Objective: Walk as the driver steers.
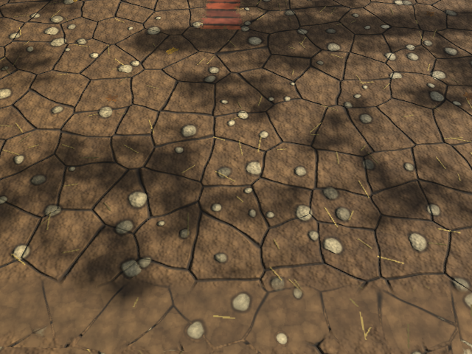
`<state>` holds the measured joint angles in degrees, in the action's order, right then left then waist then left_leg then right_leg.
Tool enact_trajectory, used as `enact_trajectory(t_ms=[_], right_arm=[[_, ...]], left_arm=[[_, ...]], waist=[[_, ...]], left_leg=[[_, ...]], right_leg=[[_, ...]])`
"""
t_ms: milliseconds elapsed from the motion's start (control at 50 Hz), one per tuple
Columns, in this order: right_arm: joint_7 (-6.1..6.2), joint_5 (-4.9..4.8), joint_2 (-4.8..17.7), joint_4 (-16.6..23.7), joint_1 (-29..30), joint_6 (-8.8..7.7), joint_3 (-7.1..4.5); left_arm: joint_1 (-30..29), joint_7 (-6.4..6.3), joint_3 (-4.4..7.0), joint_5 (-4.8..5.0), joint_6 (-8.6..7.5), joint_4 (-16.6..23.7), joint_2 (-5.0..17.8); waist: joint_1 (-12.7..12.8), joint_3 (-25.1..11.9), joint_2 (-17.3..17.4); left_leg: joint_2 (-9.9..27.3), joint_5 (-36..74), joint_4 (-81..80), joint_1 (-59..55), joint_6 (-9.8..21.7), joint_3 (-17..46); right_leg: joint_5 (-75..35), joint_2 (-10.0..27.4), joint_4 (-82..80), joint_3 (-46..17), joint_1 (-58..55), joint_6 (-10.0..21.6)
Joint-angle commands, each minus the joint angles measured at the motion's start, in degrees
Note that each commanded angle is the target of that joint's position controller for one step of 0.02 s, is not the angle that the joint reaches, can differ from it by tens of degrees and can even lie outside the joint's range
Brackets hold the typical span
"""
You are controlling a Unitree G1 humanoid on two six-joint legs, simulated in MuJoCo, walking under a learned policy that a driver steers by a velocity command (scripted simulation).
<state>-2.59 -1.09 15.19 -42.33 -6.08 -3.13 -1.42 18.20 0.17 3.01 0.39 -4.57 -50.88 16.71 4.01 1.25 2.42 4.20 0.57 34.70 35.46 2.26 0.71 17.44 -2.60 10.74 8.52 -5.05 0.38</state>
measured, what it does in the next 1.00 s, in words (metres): walks ahead, turning left: left foot, then right foot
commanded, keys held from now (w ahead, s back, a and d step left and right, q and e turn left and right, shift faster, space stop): w+q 0.98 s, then w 0.02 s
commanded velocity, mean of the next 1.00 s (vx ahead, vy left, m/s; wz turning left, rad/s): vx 0.50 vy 0.00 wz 0.56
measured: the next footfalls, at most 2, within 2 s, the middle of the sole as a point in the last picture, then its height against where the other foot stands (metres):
left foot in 0.08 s outside the picture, level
right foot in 0.58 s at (267, 336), level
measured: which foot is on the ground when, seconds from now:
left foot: up 0.00-0.06, down 0.08-0.58, up 0.60-1.00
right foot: down 0.00-0.08, up 0.10-0.56, down 0.58-1.00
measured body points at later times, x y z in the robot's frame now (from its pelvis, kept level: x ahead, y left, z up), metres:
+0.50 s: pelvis +0.28 +0.05 +0.01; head +0.31 +0.07 +0.45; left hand +0.45 +0.34 -0.07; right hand +0.40 -0.23 -0.10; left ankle +0.18 +0.11 -0.73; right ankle +0.49 -0.06 -0.70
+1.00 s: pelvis +0.53 +0.13 +0.00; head +0.55 +0.16 +0.45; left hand +0.37 +0.38 -0.12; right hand +0.85 +0.06 -0.07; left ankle +0.59 +0.34 -0.70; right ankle +0.49 -0.04 -0.73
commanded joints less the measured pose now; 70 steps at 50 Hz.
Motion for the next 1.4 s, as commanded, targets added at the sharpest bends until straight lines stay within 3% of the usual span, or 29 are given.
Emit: enact_trajectory(t_ms=[20, 60, 80, 100, 120, 140, 180, 200, 280, 380, 500, 560, 580, 600, 620, 640, 680, 720, 800, 1000, 1040, 1080, 1100, 1120, 1140, 1160, 1200, 1260, 1400], right_arm=[[-0.97, 0.08, 5.6, 6.5, 4.4, -0.78, -1.75], [-0.73, -0.01, 9.1, 4.1, -7.4, -0.41, -4.09], [0.18, -0.22, 13.4, 2.0, -17.3, -0.01, -6.12], [0.78, -0.43, 19.7, 2.1, -18.6, 0.14, -7.34], [0.80, -0.37, 15.5, 3.5, -19.6, -0.30, -6.06], [0.92, 0.25, 12.6, 3.4, -17.7, -0.72, -5.24], [1.05, 0.39, 9.9, 4.7, -10.9, -0.96, -4.45], [1.18, 1.03, 8.5, 5.7, -8.7, -0.98, -3.90], [2.12, 0.47, 9.9, 5.9, -8.5, -1.08, -4.42], [3.45, -0.17, 11.0, 4.2, -12.8, -0.29, -4.85], [3.98, -0.51, 10.6, 2.4, -16.0, 0.87, -4.86], [3.82, -0.20, 8.6, 3.3, -13.6, 1.24, -4.30], [3.54, 0.60, 5.6, 4.5, -13.0, 0.96, -3.10], [3.56, -0.82, 2.2, 5.8, -21.0, 0.60, -1.97], [3.75, -1.23, 7.8, 4.6, -21.5, 0.51, -2.75], [3.71, -1.03, 11.2, 4.9, -15.6, 0.81, -3.78], [3.70, -0.01, 10.3, 6.4, -10.2, 1.12, -4.09], [3.13, -0.61, 7.8, 6.8, -10.7, 1.62, -3.94], [2.71, -0.24, 5.0, 8.9, -7.4, 2.34, -3.23], [-0.35, -0.28, 4.3, 13.6, 5.4, 1.44, -2.76], [-0.29, 0.23, 6.0, 13.7, 2.7, 1.65, -3.69], [0.64, 0.26, 10.8, 9.1, -13.2, 2.08, -6.51], [1.82, 0.36, 16.2, 7.4, -21.0, 2.48, -7.85], [1.64, -0.25, 18.2, 8.3, -19.0, 1.81, -7.41], [1.10, 0.31, 12.9, 8.6, -17.7, 1.08, -5.77], [0.99, 0.71, 11.1, 8.1, -15.4, 0.49, -5.07], [0.91, 1.02, 7.3, 7.4, -9.1, -0.51, -3.82], [1.07, 1.61, 7.1, 6.0, -6.9, -2.31, -3.82], [2.47, 2.14, 7.7, 2.2, -7.9, -3.31, -3.93]], left_arm=[[-0.6, -0.89, 2.71, 0.41, 0.93, 2.3, 10.8], [-2.0, -1.67, 2.83, 0.24, 2.11, 3.2, 11.3], [-1.2, -2.16, 2.13, -0.47, 2.02, 4.6, 10.0], [4.4, -1.18, -0.49, -2.04, 0.33, 7.4, 2.0], [0.9, -0.19, -0.17, -0.54, -2.07, 7.5, 5.4], [-4.1, 0.54, 0.67, 1.62, -3.47, 9.2, 8.5], [-7.3, 0.02, 0.60, 0.15, -4.28, 9.9, 7.8], [-6.5, -0.22, 1.06, -0.73, -3.69, 10.0, 8.3], [-6.7, -0.42, 0.83, -1.50, -1.49, 11.1, 5.8], [-17.2, -0.06, -0.05, -1.07, -1.68, 14.3, 3.3], [-21.6, 1.16, 0.98, -0.13, -2.99, 16.5, 5.9], [-11.4, 0.61, 2.66, -0.49, -3.75, 14.3, 8.6], [-2.9, 0.04, 3.56, -1.38, -3.81, 13.7, 11.5], [2.7, 0.17, 4.65, -1.79, -2.91, 11.7, 15.4], [2.1, 0.53, 3.66, -0.13, -2.48, 12.0, 10.4], [-0.2, 0.29, 2.71, -0.09, -2.09, 12.7, 6.8], [-4.7, 0.11, 1.87, -0.74, -1.47, 12.5, 5.0], [-5.7, 0.00, 1.59, -1.12, -1.72, 11.7, 4.5], [-5.4, 0.12, 2.50, -0.44, -2.24, 9.6, 6.7], [-1.3, -0.21, 3.65, 1.43, -0.19, 5.0, 11.3], [-1.0, -0.31, 4.04, 2.00, 0.42, 4.4, 13.0], [-1.2, -0.50, 3.23, 1.66, 0.94, 4.2, 11.9], [0.5, -0.35, 1.42, -0.54, 0.51, 6.1, 7.2], [3.8, 0.33, -0.24, -0.53, -0.87, 7.1, 3.8], [-0.7, 1.08, 1.24, 1.79, -1.80, 6.9, 9.5], [-4.8, 1.35, 1.13, 3.15, -2.19, 8.3, 9.5], [-5.7, 0.65, 1.19, 1.23, -1.54, 7.3, 8.2], [-0.4, 0.58, 1.15, 1.20, 0.65, 5.1, 6.1], [-8.8, 0.89, 0.95, 0.91, 1.02, 7.2, 3.6]], waist=[[-1.7, 1.4, -6.2], [-8.4, -5.9, -6.1], [-12.4, -11.7, -1.7], [-7.3, -16.8, 13.1], [-10.2, -23.5, 9.1], [-11.0, -15.8, 6.1], [-7.0, -6.8, -2.5], [-4.9, -5.6, -1.9], [-3.1, -3.1, -0.8], [-7.1, -1.4, 1.5], [-7.8, -1.0, 3.4], [-2.2, -5.9, 4.5], [1.6, -13.8, -0.2], [-1.2, -21.1, -18.3], [-0.7, -18.1, -15.9], [0.9, -10.3, -10.1], [-0.7, -2.1, -5.8], [-2.6, -0.3, -8.6], [-2.9, 0.7, -7.3], [0.2, 3.2, -6.0], [-2.6, 0.7, -7.4], [-11.6, -8.0, -5.5], [-12.8, -14.5, 4.4], [-8.3, -23.4, 13.2], [-11.1, -21.2, 5.2], [-10.5, -12.9, 4.0], [-6.1, -5.2, -0.3], [-2.9, -3.9, 1.9], [-5.3, 1.7, 0.3]], left_leg=[[-2.0, -7.2, -0.8, 0.4, 2.6, -2.9], [-6.9, -7.9, -3.1, -16.3, 5.4, -6.2], [-3.3, -6.4, -3.8, -33.5, 8.4, 2.0], [11.3, -14.8, -8.1, -54.2, 18.8, 33.2], [15.3, -21.2, -16.5, -59.2, 21.8, 48.1], [13.6, -18.6, -17.3, -54.7, 18.6, 39.7], [9.0, -6.9, -18.0, -38.4, 15.1, 27.0], [7.7, -1.5, -19.4, -32.8, 14.8, 24.1], [4.4, 6.7, -22.3, -23.6, 15.2, 17.5], [0.2, 0.6, -21.3, -20.9, 10.7, 14.0], [3.3, -3.2, -14.6, -29.2, 9.0, 22.9], [0.3, 3.3, -4.4, -27.9, 6.2, 22.9], [-2.9, -2.6, 10.2, -21.0, 4.2, 18.6], [-11.3, -31.0, 28.1, -0.5, 0.2, 10.8], [-6.5, -34.2, 36.5, 7.3, -0.6, 11.1], [-4.4, -28.8, 39.1, 9.2, -1.2, 10.4], [-1.1, -21.6, 36.1, 7.1, -2.0, 8.0], [1.1, -19.2, 33.2, 3.3, -2.1, 6.6], [2.5, -15.0, 25.7, 5.6, -3.1, 5.0], [-0.1, -4.7, 2.1, 0.5, 0.7, -1.8], [-3.6, -10.7, 0.4, -6.6, 3.1, -4.2], [-7.6, -6.6, -4.5, -30.8, 6.7, -5.3], [4.7, -6.7, -4.2, -51.2, 11.6, 13.5], [16.7, -15.4, -14.2, -59.6, 20.6, 42.9], [16.8, -17.6, -16.7, -56.7, 18.1, 39.2], [14.9, -13.7, -16.9, -48.8, 15.7, 29.7], [10.2, -4.5, -19.5, -35.0, 11.9, 17.7], [9.4, 2.0, -24.3, -27.0, 12.4, 10.3], [6.9, 3.3, -28.4, -28.8, 8.1, -3.4]], right_leg=[[-41.0, 18.5, 5.6, -2.6, -2.6, 7.1], [-54.8, 15.9, 22.8, 0.7, 0.6, 4.6], [-43.8, 13.4, 38.8, 1.4, 12.7, 2.3], [3.7, 1.7, 59.9, -0.7, 39.5, -1.6], [15.9, -0.4, 68.5, -13.3, 47.6, -1.2], [11.4, 3.0, 68.8, -14.8, 52.5, 0.1], [3.6, 7.4, 58.9, -13.7, 48.1, 0.6], [1.6, 8.7, 56.2, -14.0, 44.0, 0.3], [-3.1, 8.1, 46.2, -12.2, 40.3, -3.2], [-21.1, 4.2, 25.6, -11.5, 36.2, -4.3], [-17.3, 2.1, 16.2, -13.8, 33.5, -2.0], [-15.2, 3.3, 12.4, -13.0, 17.4, 2.0], [-13.3, 12.3, 14.2, -20.9, 2.4, 5.9], [-3.6, 25.2, 11.2, -45.4, -17.0, 15.4], [7.8, 27.3, 8.3, -52.1, -15.5, 15.1], [7.7, 24.6, 7.1, -43.7, -8.6, 12.4], [-4.2, 19.9, 4.2, -31.1, 3.7, 10.2], [-8.9, 17.4, 1.1, -24.0, 9.7, 9.7], [-17.0, 17.9, -2.1, -15.7, 10.6, 11.2], [-28.3, 18.7, 0.6, -1.8, 2.3, 7.4], [-45.4, 19.2, 7.2, -0.3, 0.6, 6.7], [-50.7, 15.9, 27.4, 3.2, 8.4, 4.1], [-24.0, 11.7, 47.4, 3.9, 27.9, 1.2], [15.8, 1.9, 64.1, -5.4, 42.2, -0.8], [14.1, 5.1, 67.9, -12.9, 47.2, -0.1], [10.6, 7.3, 66.5, -11.9, 48.9, 1.0], [2.4, 11.6, 58.0, -12.0, 44.2, 1.1], [-2.7, 12.0, 55.5, -12.8, 38.2, -0.8], [-23.3, 8.9, 35.9, -13.6, 43.4, -1.8]])
Over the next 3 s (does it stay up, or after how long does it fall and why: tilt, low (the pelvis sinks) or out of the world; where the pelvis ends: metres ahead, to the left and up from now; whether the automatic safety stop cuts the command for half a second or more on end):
stays up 1.14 0.45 0.00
